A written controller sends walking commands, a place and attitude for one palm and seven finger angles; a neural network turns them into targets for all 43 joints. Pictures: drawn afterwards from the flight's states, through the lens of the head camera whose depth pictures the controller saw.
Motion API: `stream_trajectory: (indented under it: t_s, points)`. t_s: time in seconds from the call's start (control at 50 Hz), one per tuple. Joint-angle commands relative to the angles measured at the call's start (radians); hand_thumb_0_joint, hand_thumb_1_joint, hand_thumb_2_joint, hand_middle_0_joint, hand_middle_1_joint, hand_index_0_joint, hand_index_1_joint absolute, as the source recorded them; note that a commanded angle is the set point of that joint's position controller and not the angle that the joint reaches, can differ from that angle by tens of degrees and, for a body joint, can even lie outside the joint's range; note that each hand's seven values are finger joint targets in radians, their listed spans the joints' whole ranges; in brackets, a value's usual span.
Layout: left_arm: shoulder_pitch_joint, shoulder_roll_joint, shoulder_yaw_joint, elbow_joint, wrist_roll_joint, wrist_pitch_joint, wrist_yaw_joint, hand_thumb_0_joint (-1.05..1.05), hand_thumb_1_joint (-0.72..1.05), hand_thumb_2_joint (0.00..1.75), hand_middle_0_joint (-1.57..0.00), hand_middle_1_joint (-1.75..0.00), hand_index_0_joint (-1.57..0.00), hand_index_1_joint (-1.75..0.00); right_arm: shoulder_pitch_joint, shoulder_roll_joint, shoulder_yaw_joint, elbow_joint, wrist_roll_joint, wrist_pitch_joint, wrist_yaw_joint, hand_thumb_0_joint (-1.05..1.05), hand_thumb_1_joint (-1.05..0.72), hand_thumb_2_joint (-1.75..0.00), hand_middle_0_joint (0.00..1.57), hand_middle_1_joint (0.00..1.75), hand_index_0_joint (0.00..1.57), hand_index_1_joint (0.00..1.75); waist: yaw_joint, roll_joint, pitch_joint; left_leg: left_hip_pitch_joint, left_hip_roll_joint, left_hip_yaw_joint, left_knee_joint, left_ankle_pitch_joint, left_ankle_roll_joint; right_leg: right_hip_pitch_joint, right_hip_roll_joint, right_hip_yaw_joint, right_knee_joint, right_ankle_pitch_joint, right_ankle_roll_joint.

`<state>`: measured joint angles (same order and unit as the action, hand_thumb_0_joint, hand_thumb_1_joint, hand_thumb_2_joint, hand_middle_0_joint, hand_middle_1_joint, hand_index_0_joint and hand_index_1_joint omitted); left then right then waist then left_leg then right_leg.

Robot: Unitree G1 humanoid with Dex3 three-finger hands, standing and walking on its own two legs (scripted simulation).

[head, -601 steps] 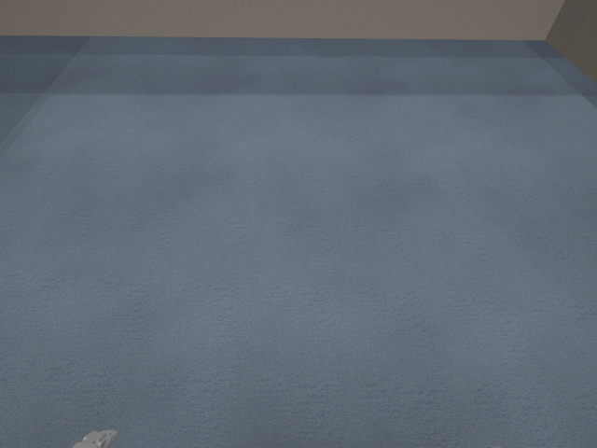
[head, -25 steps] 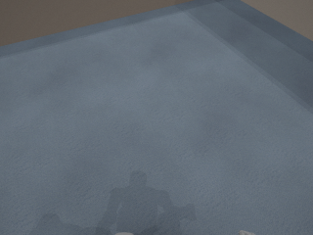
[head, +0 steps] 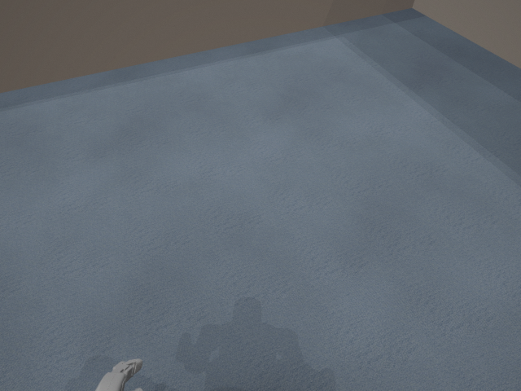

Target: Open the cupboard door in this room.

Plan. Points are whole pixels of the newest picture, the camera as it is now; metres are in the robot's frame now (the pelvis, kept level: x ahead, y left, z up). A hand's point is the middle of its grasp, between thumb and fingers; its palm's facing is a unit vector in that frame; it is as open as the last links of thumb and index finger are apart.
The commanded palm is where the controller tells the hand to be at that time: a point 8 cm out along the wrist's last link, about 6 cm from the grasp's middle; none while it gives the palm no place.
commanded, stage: turn or walk to find it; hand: left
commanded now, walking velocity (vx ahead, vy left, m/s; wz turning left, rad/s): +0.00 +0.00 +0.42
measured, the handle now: out of the picture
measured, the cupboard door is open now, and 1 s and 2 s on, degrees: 0 0 0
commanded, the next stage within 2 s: none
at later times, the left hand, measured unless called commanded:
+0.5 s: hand out of the picture -0.06 +0.22 -0.19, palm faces +0.28 -0.93 -0.24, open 7.4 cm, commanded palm none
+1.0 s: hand out of the picture -0.03 +0.19 -0.14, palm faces +0.43 -0.86 -0.28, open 7.4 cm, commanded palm none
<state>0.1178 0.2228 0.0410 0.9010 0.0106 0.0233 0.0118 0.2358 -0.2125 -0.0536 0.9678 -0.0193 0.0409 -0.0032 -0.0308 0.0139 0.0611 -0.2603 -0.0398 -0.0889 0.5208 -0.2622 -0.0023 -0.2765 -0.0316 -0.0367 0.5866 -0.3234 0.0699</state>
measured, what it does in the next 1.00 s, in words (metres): steps on the spot, turning left: right foot, then left foot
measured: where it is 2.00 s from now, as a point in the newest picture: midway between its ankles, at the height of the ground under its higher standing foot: outside the picture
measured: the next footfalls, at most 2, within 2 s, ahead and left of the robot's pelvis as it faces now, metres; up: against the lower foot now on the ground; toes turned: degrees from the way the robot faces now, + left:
right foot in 0.02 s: +0.04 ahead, -0.12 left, +0.00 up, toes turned -3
left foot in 0.46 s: -0.03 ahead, +0.13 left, +0.00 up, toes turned +18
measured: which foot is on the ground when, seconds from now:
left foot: down 0.00-0.02, up 0.04-0.44, down 0.46-0.90, up 0.92-1.00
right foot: up 0.00-0.00, down 0.02-0.46, up 0.48-0.88, down 0.90-1.00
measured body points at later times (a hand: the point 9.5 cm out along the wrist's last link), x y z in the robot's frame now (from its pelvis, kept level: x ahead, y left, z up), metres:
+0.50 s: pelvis -0.03 +0.01 -0.01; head +0.00 +0.04 +0.44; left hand -0.07 +0.27 -0.17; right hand +0.12 -0.22 -0.14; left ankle -0.07 +0.12 -0.74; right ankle +0.00 -0.11 -0.73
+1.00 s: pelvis -0.03 -0.03 +0.00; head +0.01 -0.05 +0.45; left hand -0.05 +0.23 -0.12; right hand +0.13 -0.23 -0.16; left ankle -0.10 +0.10 -0.67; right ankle +0.01 -0.11 -0.73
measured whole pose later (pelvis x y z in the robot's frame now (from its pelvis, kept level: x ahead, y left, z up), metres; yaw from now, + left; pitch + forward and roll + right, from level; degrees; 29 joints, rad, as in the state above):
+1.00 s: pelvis -0.03 -0.03 +0.00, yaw +26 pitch -1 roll +2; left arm 0.18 0.17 0.03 0.91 0.02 0.00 0.01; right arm 0.20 -0.24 -0.08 0.97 -0.02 0.07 0.01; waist -0.01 0.05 0.07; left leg -0.44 -0.04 -0.07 1.00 -0.45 -0.02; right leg -0.24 -0.05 -0.11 0.56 -0.31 -0.03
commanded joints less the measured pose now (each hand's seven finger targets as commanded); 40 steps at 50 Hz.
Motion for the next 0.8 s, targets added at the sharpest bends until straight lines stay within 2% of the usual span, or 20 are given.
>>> stream_trajectory:
  t_s: [0.0, 0.02, 0.04, 0.06, 0.08, 0.1, 0.14, 0.24, 0.32, 0.36, 0.4, 0.42, 0.44, 0.46, 0.48, 0.5, 0.54, 0.58, 0.7, 0.78]
  points:
    - [0.174, 0.252, 0.055, -0.024, 0.017, -0.035, 0.024, 0.00, 0.90, 0.90, -0.20, -0.30, -0.20, -0.30, -0.022, -0.081, -0.036, -0.117, 0.008, -0.023, 0.001, 0.00, -0.90, -0.90, 0.20, 0.30, 0.20, 0.30, 0.082, -0.280, -0.118, -0.313, -0.027, 0.034, 0.343, -0.320, -0.023, 0.297, -0.442, 0.356, -0.281, 0.370, -0.187]
    - [0.160, 0.232, 0.060, -0.034, 0.006, -0.037, 0.026, 0.00, 0.90, 0.90, -0.20, -0.30, -0.20, -0.30, -0.025, -0.124, -0.047, -0.104, -0.003, -0.002, -0.003, 0.00, -0.90, -0.90, 0.20, 0.30, 0.20, 0.30, 0.083, -0.288, -0.118, -0.281, 0.016, -0.021, 0.513, -0.339, -0.019, 0.173, -0.451, 0.354, -0.304, 0.324, -0.233]
    - [0.097, 0.209, 0.053, -0.045, 0.006, -0.032, 0.027, 0.00, 0.90, 0.90, -0.20, -0.30, -0.20, -0.30, -0.026, -0.124, -0.053, -0.085, -0.001, 0.008, 0.001, 0.00, -0.90, -0.90, 0.20, 0.30, 0.20, 0.30, 0.055, -0.216, -0.058, -0.280, 0.028, -0.018, 0.634, -0.282, -0.019, 0.091, -0.405, 0.311, -0.320, 0.216, -0.238]
    - [0.045, 0.173, 0.046, -0.058, 0.004, -0.027, 0.029, 0.00, 0.90, 0.90, -0.20, -0.30, -0.20, -0.30, -0.012, -0.121, -0.053, -0.068, -0.003, 0.013, 0.008, 0.00, -0.90, -0.90, 0.20, 0.30, 0.20, 0.30, 0.027, -0.152, -0.022, -0.283, 0.051, -0.009, 0.683, -0.223, -0.022, 0.049, -0.363, 0.238, -0.312, 0.189, -0.219]
    - [0.005, 0.150, 0.035, -0.067, 0.007, -0.029, 0.026, 0.00, 0.90, 0.90, -0.20, -0.30, -0.20, -0.30, 0.015, -0.105, -0.049, -0.047, -0.005, 0.017, 0.015, 0.00, -0.90, -0.90, 0.20, 0.30, 0.20, 0.30, 0.004, -0.136, -0.001, -0.274, 0.061, 0.012, 0.708, -0.156, -0.033, 0.032, -0.307, 0.138, -0.297, 0.201, -0.192]
    - [0.003, 0.137, 0.031, -0.071, 0.009, -0.032, 0.025, 0.00, 0.90, 0.90, -0.20, -0.30, -0.20, -0.30, 0.039, -0.097, -0.047, -0.039, -0.005, 0.020, 0.018, 0.00, -0.90, -0.90, 0.20, 0.30, 0.20, 0.30, -0.002, -0.164, -0.007, -0.269, 0.060, 0.030, 0.713, -0.121, -0.042, 0.030, -0.279, 0.088, -0.294, 0.217, -0.175]
    - [0.035, 0.134, 0.031, -0.059, 0.009, -0.036, 0.025, 0.00, 0.90, 0.90, -0.20, -0.30, -0.20, -0.30, 0.040, -0.099, -0.044, -0.031, -0.005, 0.020, 0.019, 0.00, -0.90, -0.90, 0.20, 0.30, 0.20, 0.30, 0.012, -0.198, -0.021, -0.272, 0.069, 0.050, 0.689, -0.102, -0.058, 0.072, -0.275, 0.054, -0.290, 0.256, -0.176]
    - [0.131, 0.169, 0.040, -0.017, 0.015, -0.033, 0.023, 0.00, 0.90, 0.90, -0.20, -0.30, -0.20, -0.30, -0.039, -0.088, -0.032, -0.039, 0.000, 0.017, 0.018, 0.00, -0.90, -0.90, 0.20, 0.30, 0.20, 0.30, 0.059, -0.191, -0.042, -0.239, 0.078, 0.096, 0.503, -0.174, -0.071, 0.159, -0.308, 0.037, -0.258, 0.382, -0.203]
    - [0.155, 0.202, 0.053, 0.007, 0.021, -0.028, 0.023, 0.00, 0.90, 0.90, -0.20, -0.30, -0.20, -0.30, -0.082, -0.072, -0.018, -0.053, 0.011, 0.002, 0.016, 0.00, -0.90, -0.90, 0.20, 0.30, 0.20, 0.30, 0.078, -0.210, -0.072, -0.160, 0.076, 0.141, 0.304, -0.224, -0.057, 0.190, -0.336, 0.023, -0.205, 0.485, -0.222]
    - [0.149, 0.206, 0.056, 0.018, 0.021, -0.024, 0.021, 0.00, 0.90, 0.90, -0.20, -0.30, -0.20, -0.30, -0.064, -0.072, -0.015, -0.052, 0.014, -0.006, 0.013, 0.00, -0.90, -0.90, 0.20, 0.30, 0.20, 0.30, 0.065, -0.217, -0.090, -0.096, 0.066, 0.164, 0.176, -0.191, -0.049, 0.188, -0.333, 0.007, -0.161, 0.508, -0.205]
    - [0.130, 0.201, 0.059, 0.020, 0.011, -0.016, 0.020, 0.00, 0.90, 0.90, -0.20, -0.30, -0.20, -0.30, -0.003, -0.086, -0.016, -0.037, 0.011, -0.017, 0.011, 0.00, -0.90, -0.90, 0.20, 0.30, 0.20, 0.30, 0.023, -0.179, -0.114, 0.049, 0.066, 0.178, -0.041, -0.008, -0.036, 0.121, -0.305, -0.057, -0.069, 0.432, -0.139]
    - [0.145, 0.170, 0.052, 0.013, 0.002, -0.008, 0.016, 0.00, 0.90, 0.90, -0.20, -0.30, -0.20, -0.30, 0.021, -0.137, -0.026, -0.034, 0.008, -0.027, 0.012, 0.00, -0.90, -0.90, 0.20, 0.30, 0.20, 0.30, 0.006, -0.043, -0.140, 0.190, 0.128, 0.099, -0.141, 0.124, -0.011, 0.004, -0.256, -0.101, 0.051, 0.302, -0.084]
    - [0.155, 0.105, 0.041, -0.017, -0.002, -0.002, 0.010, 0.00, 0.90, 0.90, -0.20, -0.30, -0.20, -0.30, 0.042, -0.239, -0.049, -0.041, -0.001, -0.033, 0.009, 0.00, -0.90, -0.90, 0.20, 0.30, 0.20, 0.30, -0.006, 0.258, -0.130, 0.282, 0.377, -0.222, -0.182, 0.407, 0.093, -0.241, -0.123, -0.153, 0.244, -0.130, -0.008]
    - [0.075, 0.095, 0.023, -0.048, 0.009, 0.005, 0.011, 0.00, 0.90, 0.90, -0.20, -0.30, -0.20, -0.30, 0.088, -0.283, -0.054, -0.036, 0.001, -0.022, 0.007, 0.00, -0.90, -0.90, 0.20, 0.30, 0.20, 0.30, -0.040, 0.236, -0.098, 0.189, 0.462, -0.247, -0.202, 0.492, 0.172, -0.243, -0.091, -0.089, 0.391, -0.314, -0.006]
    - [0.047, 0.085, 0.030, -0.040, 0.009, 0.016, 0.018, 0.00, 0.90, 0.90, -0.20, -0.30, -0.20, -0.30, 0.077, -0.253, -0.052, -0.022, -0.003, -0.029, -0.007, 0.00, -0.90, -0.90, 0.20, 0.30, 0.20, 0.30, -0.035, 0.279, -0.099, 0.159, 0.419, -0.249, -0.212, 0.478, 0.167, -0.267, -0.084, -0.010, 0.467, -0.290, -0.006]
    - [0.040, 0.102, 0.035, -0.025, 0.004, 0.019, 0.014, 0.00, 0.90, 0.90, -0.20, -0.30, -0.20, -0.30, 0.020, -0.230, -0.043, -0.032, -0.004, -0.025, -0.016, 0.00, -0.90, -0.90, 0.20, 0.30, 0.20, 0.30, -0.017, 0.261, -0.051, 0.121, 0.382, -0.208, -0.211, 0.418, 0.172, -0.281, -0.089, 0.013, 0.519, -0.228, -0.006]
    - [0.078, 0.106, 0.039, 0.008, 0.005, 0.013, 0.002, 0.00, 0.90, 0.90, -0.20, -0.30, -0.20, -0.30, -0.064, -0.187, -0.026, -0.058, -0.003, -0.030, -0.018, 0.00, -0.90, -0.90, 0.20, 0.30, 0.20, 0.30, 0.026, 0.177, -0.036, 0.110, 0.297, -0.107, -0.192, 0.446, 0.154, -0.262, -0.081, 0.011, 0.541, -0.118, 0.000]
    - [0.103, 0.106, 0.034, 0.020, 0.005, 0.010, -0.001, 0.00, 0.90, 0.90, -0.20, -0.30, -0.20, -0.30, -0.066, -0.187, -0.027, -0.065, 0.001, -0.036, -0.017, 0.00, -0.90, -0.90, 0.20, 0.30, 0.20, 0.30, 0.030, 0.139, -0.069, 0.146, 0.281, -0.081, -0.185, 0.483, 0.155, -0.252, -0.075, 0.007, 0.522, -0.092, 0.011]
    - [0.045, 0.091, 0.027, -0.019, 0.001, 0.008, 0.005, 0.00, 0.90, 0.90, -0.20, -0.30, -0.20, -0.30, -0.022, -0.200, -0.042, -0.063, -0.003, -0.028, -0.013, 0.00, -0.90, -0.90, 0.20, 0.30, 0.20, 0.30, -0.004, 0.124, -0.076, 0.174, 0.285, -0.154, -0.166, 0.488, 0.182, -0.213, -0.048, 0.006, 0.347, -0.137, 0.017]
    - [0.081, 0.081, 0.024, -0.026, -0.004, -0.002, 0.006, 0.00, 0.90, 0.90, -0.20, -0.30, -0.20, -0.30, -0.055, -0.207, -0.049, -0.079, -0.008, -0.020, -0.009, 0.00, -0.90, -0.90, 0.20, 0.30, 0.20, 0.30, 0.014, 0.173, -0.098, 0.119, 0.256, -0.186, -0.125, 0.510, 0.168, -0.084, -0.009, -0.016, 0.135, -0.117, 0.005]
